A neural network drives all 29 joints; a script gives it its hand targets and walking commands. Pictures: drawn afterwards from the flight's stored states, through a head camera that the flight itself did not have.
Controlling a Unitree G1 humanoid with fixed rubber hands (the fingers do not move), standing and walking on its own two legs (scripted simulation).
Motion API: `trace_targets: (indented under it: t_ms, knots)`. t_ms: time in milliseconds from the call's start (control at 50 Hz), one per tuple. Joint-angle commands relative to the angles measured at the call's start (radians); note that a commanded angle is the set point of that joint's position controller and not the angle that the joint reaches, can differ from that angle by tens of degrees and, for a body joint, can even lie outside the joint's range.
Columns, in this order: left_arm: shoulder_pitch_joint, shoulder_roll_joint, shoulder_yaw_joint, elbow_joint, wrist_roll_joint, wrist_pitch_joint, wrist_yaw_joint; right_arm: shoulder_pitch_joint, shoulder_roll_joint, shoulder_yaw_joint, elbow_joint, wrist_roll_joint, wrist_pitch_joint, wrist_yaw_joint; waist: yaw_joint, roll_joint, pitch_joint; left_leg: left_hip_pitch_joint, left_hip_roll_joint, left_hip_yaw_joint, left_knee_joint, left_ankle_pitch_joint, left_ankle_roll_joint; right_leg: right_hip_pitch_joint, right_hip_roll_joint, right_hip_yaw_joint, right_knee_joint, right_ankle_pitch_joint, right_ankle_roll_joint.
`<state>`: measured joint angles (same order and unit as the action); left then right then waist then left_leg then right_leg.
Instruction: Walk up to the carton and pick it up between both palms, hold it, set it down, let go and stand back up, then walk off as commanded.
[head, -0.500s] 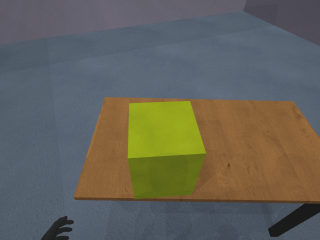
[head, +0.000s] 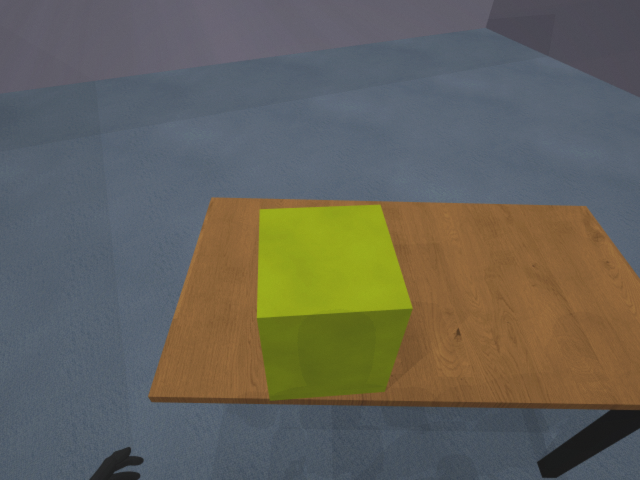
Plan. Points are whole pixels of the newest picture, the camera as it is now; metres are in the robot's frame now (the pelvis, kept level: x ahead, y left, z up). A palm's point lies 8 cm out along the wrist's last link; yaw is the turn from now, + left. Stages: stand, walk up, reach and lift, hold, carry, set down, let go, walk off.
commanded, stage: stand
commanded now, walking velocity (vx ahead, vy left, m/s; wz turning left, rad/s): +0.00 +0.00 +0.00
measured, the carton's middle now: (324, 303) +0.44 +0.00 -0.07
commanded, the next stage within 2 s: none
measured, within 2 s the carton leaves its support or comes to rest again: neither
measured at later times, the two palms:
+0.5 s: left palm out of the picture +0.14 +0.29 -0.09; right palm out of the picture +0.09 -0.29 -0.10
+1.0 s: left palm out of the picture +0.13 +0.29 -0.09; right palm out of the picture +0.08 -0.30 -0.10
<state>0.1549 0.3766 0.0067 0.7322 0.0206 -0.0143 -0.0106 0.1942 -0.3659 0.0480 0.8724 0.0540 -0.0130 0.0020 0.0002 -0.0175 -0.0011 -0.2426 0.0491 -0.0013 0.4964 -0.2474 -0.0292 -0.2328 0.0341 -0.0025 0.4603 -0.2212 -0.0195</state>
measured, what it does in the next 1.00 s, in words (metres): stands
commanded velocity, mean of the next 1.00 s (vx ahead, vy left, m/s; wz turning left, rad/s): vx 0.00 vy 0.00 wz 0.00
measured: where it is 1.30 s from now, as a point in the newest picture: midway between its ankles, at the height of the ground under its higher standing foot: outside the picture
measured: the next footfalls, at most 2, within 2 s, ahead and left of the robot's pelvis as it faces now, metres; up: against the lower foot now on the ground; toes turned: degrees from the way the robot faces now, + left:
none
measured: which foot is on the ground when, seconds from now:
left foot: down 0.00-1.00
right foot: down 0.00-1.00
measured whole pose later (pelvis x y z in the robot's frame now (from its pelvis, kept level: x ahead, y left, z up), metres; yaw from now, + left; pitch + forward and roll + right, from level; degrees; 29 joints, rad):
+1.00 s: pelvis -0.01 +0.00 +0.00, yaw +0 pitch -1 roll -1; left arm 0.16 0.38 0.01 0.80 0.02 -0.02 -0.01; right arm 0.19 -0.37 0.05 0.93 0.05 -0.02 0.01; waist 0.00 -0.02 -0.02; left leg -0.24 0.05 0.00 0.50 -0.24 -0.03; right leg -0.23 0.03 0.00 0.46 -0.21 -0.02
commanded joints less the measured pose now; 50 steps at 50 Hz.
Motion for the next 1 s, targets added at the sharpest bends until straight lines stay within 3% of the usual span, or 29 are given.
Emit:
trace_targets:
  t_ms: [0, 60, 80, 140, 160, 220, 240, 260, 300, 320, 340, 420, 440, 480, 500, 520, 540, 560, 580, 600, 740, 800, 820, 860, 880, 900, 920, 940, 980]
  knots:
    - [-0.035, 0.215, 0.044, 0.037, 0.011, -0.044, 0.01, -0.084, -0.226, -0.095, -0.05, -0.106, -0.029, -0.005, 0.009, -0.01, -0.114, 0.075, 0.055, -0.059, -0.069, 0.066, 0.071, 0.062, -0.131, 0.133, -0.101, 0.07, -0.002]
    - [0.05, 0.202, 0.039, 0.053, -0.005, -0.043, 0.005, -0.026, -0.19, -0.079, -0.033, -0.091, -0.033, 0.009, 0.016, 0.053, -0.082, 0.032, 0.057, -0.074, -0.077, 0.078, 0.073, 0.087, -0.145, 0.143, -0.099, 0.117, -0.019]
    - [0.023, 0.215, 0.037, 0.046, -0.001, -0.043, 0.005, -0.044, -0.198, -0.082, -0.03, -0.086, -0.031, 0.003, 0.009, -0.035, -0.086, 0.072, 0.063, -0.078, -0.081, 0.062, 0.081, 0.06, -0.152, 0.143, -0.112, 0.092, -0.023]
    - [0.009, 0.17, 0.031, 0.04, -0.01, -0.044, 0.012, -0.055, -0.206, -0.077, -0.023, -0.092, -0.03, -0.003, 0.028, 0.044, -0.117, 0.065, 0.063, -0.075, -0.079, 0.085, 0.087, 0.057, -0.147, 0.158, -0.118, 0.119, -0.019]
    - [-0.01, 0.183, 0.03, 0.047, -0.004, -0.048, 0.015, -0.065, -0.169, -0.066, -0.029, -0.098, -0.033, -0.001, 0.0, -0.018, -0.136, 0.079, 0.062, -0.089, -0.085, 0.091, 0.081, 0.074, -0.14, 0.136, -0.107, 0.134, -0.01]
    - [-0.016, 0.177, 0.035, 0.037, -0.011, -0.04, 0.009, -0.039, -0.218, -0.079, -0.017, -0.098, -0.031, 0.001, 0.018, 0.048, -0.145, 0.071, 0.059, -0.077, -0.08, 0.098, 0.084, 0.101, -0.142, 0.144, -0.088, 0.104, -0.015]
    - [-0.005, 0.208, 0.042, 0.053, -0.003, -0.04, 0.011, -0.035, -0.189, -0.073, -0.015, -0.09, -0.024, -0.001, 0.006, -0.023, -0.08, 0.03, 0.066, -0.097, -0.095, 0.108, 0.079, 0.07, -0.131, 0.123, -0.104, 0.103, -0.007]
    - [0.016, 0.167, 0.028, 0.057, 0.0, -0.043, 0.005, -0.012, -0.227, -0.079, -0.004, -0.092, -0.028, -0.002, -0.001, 0.036, -0.115, 0.089, 0.067, -0.069, -0.068, 0.074, 0.081, 0.071, -0.156, 0.164, -0.118, 0.107, -0.014]
    - [-0.027, 0.18, 0.028, 0.055, 0.001, -0.043, 0.007, -0.033, -0.222, -0.087, 0.001, -0.083, -0.022, -0.004, -0.024, 0.037, -0.078, 0.086, 0.065, -0.071, -0.082, 0.076, 0.073, 0.024, -0.15, 0.156, -0.139, 0.086, -0.017]
    - [0.015, 0.191, 0.022, 0.054, -0.003, -0.048, 0.015, -0.05, -0.173, -0.071, -0.023, -0.088, -0.021, 0.001, 0.0, 0.036, -0.144, 0.109, 0.073, -0.086, -0.076, 0.079, 0.083, 0.076, -0.145, 0.141, -0.108, 0.129, -0.019]
    - [-0.002, 0.171, 0.024, 0.063, -0.004, -0.044, 0.011, -0.065, -0.207, -0.084, -0.026, -0.089, -0.025, -0.005, -0.001, -0.035, -0.126, 0.084, 0.075, -0.091, -0.082, 0.085, 0.081, 0.094, -0.152, 0.14, -0.098, 0.169, -0.031]
    - [-0.009, 0.183, 0.031, 0.072, 0.001, -0.043, 0.013, -0.032, -0.182, -0.078, -0.012, -0.084, -0.031, 0.0, -0.026, 0.047, -0.142, 0.096, 0.072, -0.086, -0.07, 0.158, 0.079, 0.105, -0.156, 0.143, -0.103, 0.202, -0.013]
    - [-0.021, 0.196, 0.039, 0.055, -0.011, -0.041, 0.014, -0.05, -0.209, -0.081, -0.011, -0.091, -0.03, -0.003, 0.017, -0.008, -0.139, 0.065, 0.066, -0.079, -0.081, 0.135, 0.08, 0.096, -0.147, 0.137, -0.112, 0.147, -0.016]
    - [-0.005, 0.176, 0.038, 0.073, -0.009, -0.046, 0.012, -0.072, -0.21, -0.083, -0.028, -0.089, -0.027, -0.003, 0.003, 0.034, -0.09, 0.054, 0.067, -0.069, -0.078, 0.118, 0.085, 0.089, -0.15, 0.142, -0.127, 0.146, -0.011]
    - [-0.015, 0.181, 0.025, 0.083, 0.0, -0.045, 0.013, -0.057, -0.19, -0.073, -0.003, -0.092, -0.025, -0.007, -0.006, -0.038, -0.067, 0.068, 0.075, -0.091, -0.098, 0.107, 0.089, 0.052, -0.154, 0.134, -0.107, 0.163, -0.018]
    - [-0.009, 0.183, 0.028, 0.062, -0.008, -0.046, 0.01, -0.058, -0.198, -0.077, 0.002, -0.083, -0.027, -0.002, 0.027, 0.03, -0.109, 0.062, 0.064, -0.081, -0.086, 0.115, 0.08, 0.084, -0.156, 0.155, -0.126, 0.127, -0.023]
    - [-0.022, 0.184, 0.033, 0.071, -0.006, -0.049, 0.009, -0.046, -0.203, -0.071, -0.011, -0.09, -0.026, -0.001, -0.011, -0.001, -0.142, 0.09, 0.064, -0.071, -0.099, 0.103, 0.074, 0.104, -0.152, 0.142, -0.106, 0.135, -0.024]
    - [-0.018, 0.175, 0.029, 0.073, -0.012, -0.05, 0.007, -0.054, -0.234, -0.086, -0.008, -0.09, -0.022, -0.003, 0.014, 0.022, -0.102, 0.062, 0.067, -0.091, -0.1, 0.095, 0.085, 0.08, -0.148, 0.13, -0.113, 0.094, -0.013]
    - [-0.041, 0.181, 0.028, 0.075, 0.003, -0.053, 0.012, -0.05, -0.172, -0.077, -0.012, -0.092, -0.026, 0.005, -0.005, 0.064, -0.113, 0.09, 0.072, -0.079, -0.092, 0.119, 0.084, 0.097, -0.153, 0.142, -0.124, 0.143, -0.018]
    - [-0.018, 0.188, 0.025, 0.074, -0.01, -0.053, 0.011, -0.061, -0.203, -0.07, -0.012, -0.088, -0.032, 0.005, -0.003, -0.013, -0.111, 0.062, 0.079, -0.106, -0.085, 0.132, 0.082, 0.065, -0.158, 0.141, -0.12, 0.143, -0.014]
    - [-0.009, 0.205, 0.038, 0.088, -0.002, -0.049, 0.009, -0.076, -0.216, -0.086, -0.009, -0.1, -0.033, 0.005, -0.001, 0.053, -0.171, 0.131, 0.076, -0.083, -0.092, 0.168, 0.076, 0.084, -0.146, 0.14, -0.095, 0.143, -0.013]
    - [-0.032, 0.186, 0.034, 0.088, -0.013, -0.044, 0.011, -0.047, -0.197, -0.073, 0.013, -0.086, -0.039, 0.003, 0.001, -0.019, -0.111, 0.044, 0.075, -0.09, -0.1, 0.141, 0.07, 0.093, -0.14, 0.112, -0.113, 0.185, -0.007]
    - [-0.018, 0.171, 0.031, 0.098, -0.002, -0.046, 0.01, -0.035, -0.195, -0.072, 0.013, -0.092, -0.044, -0.004, -0.01, 0.005, -0.084, 0.039, 0.071, -0.09, -0.116, 0.127, 0.071, 0.092, -0.15, 0.12, -0.104, 0.123, -0.012]
    - [0.009, 0.201, 0.041, 0.116, -0.015, -0.042, 0.012, -0.072, -0.193, -0.081, 0.005, -0.1, -0.028, 0.003, 0.028, 0.079, -0.108, 0.033, 0.056, -0.081, -0.12, 0.085, 0.079, 0.123, -0.154, 0.144, -0.111, 0.119, -0.02]
    - [-0.015, 0.22, 0.044, 0.11, -0.002, -0.041, 0.007, -0.055, -0.173, -0.067, 0.001, -0.085, -0.026, -0.002, 0.001, -0.009, -0.089, 0.06, 0.069, -0.071, -0.123, 0.091, 0.074, 0.076, -0.146, 0.13, -0.117, 0.085, -0.018]
    - [0.0, 0.189, 0.038, 0.106, 0.001, -0.043, 0.006, -0.076, -0.204, -0.086, 0.012, -0.079, -0.034, -0.002, 0.02, -0.021, -0.112, 0.071, 0.083, -0.102, -0.123, 0.079, 0.083, 0.098, -0.134, 0.111, -0.119, 0.105, -0.018]
    - [-0.05, 0.202, 0.044, 0.098, -0.001, -0.042, 0.009, -0.074, -0.219, -0.088, 0.012, -0.081, -0.034, -0.002, 0.001, 0.028, -0.084, 0.055, 0.078, -0.082, -0.114, 0.107, 0.077, 0.067, -0.148, 0.131, -0.13, 0.092, -0.007]
    - [-0.021, 0.184, 0.036, 0.103, 0.001, -0.041, 0.005, -0.085, -0.237, -0.096, 0.018, -0.092, -0.03, -0.008, 0.017, 0.027, -0.049, 0.062, 0.067, -0.086, -0.117, 0.04, 0.073, 0.04, -0.14, 0.139, -0.145, 0.034, -0.006]
    - [-0.031, 0.189, 0.036, 0.102, -0.001, -0.044, 0.012, -0.076, -0.192, -0.081, 0.011, -0.091, -0.025, -0.002, -0.009, 0.033, -0.069, 0.08, 0.072, -0.092, -0.135, 0.045, 0.079, 0.04, -0.14, 0.141, -0.148, 0.034, -0.015]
